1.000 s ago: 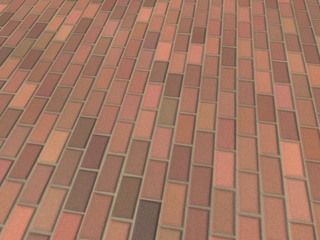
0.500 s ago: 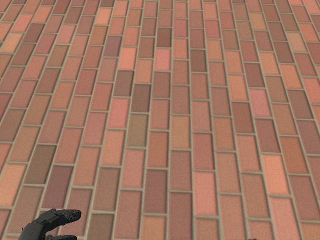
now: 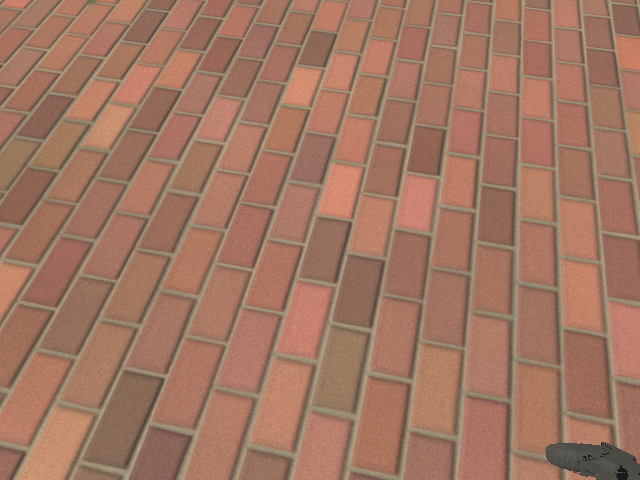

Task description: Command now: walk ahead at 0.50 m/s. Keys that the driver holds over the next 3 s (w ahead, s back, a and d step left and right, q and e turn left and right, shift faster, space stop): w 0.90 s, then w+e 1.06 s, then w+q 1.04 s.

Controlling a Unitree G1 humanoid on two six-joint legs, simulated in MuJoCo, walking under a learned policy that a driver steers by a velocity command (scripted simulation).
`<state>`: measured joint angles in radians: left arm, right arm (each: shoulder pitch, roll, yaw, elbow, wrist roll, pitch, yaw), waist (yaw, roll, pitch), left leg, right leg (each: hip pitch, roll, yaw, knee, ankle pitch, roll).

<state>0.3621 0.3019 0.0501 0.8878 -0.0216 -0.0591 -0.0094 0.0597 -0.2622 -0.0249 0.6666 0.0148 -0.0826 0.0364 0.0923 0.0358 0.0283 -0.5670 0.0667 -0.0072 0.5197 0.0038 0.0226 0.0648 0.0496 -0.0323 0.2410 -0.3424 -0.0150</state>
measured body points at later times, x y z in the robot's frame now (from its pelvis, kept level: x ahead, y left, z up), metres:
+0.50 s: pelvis +0.28 +0.01 +0.01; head +0.31 +0.01 +0.45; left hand +0.50 +0.24 -0.09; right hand +0.29 -0.28 -0.12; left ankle +0.17 +0.12 -0.73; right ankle +0.46 -0.13 -0.70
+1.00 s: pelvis +0.56 -0.02 +0.01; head +0.59 -0.02 +0.46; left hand +0.56 +0.26 -0.12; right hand +0.77 -0.26 -0.08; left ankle +0.75 +0.14 -0.69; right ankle +0.46 -0.12 -0.73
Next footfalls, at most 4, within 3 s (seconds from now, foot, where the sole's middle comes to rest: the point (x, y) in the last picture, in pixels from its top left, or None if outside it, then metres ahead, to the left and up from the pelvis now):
0.04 left None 0.21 0.12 -0.77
0.58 right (417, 465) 0.50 -0.12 -0.77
1.10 left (315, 327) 0.80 0.12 -0.77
1.62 right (448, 267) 1.00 -0.20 -0.77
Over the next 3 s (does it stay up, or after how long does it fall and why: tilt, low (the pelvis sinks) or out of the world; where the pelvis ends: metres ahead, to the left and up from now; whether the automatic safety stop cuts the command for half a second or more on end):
stays up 1.57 -0.38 0.00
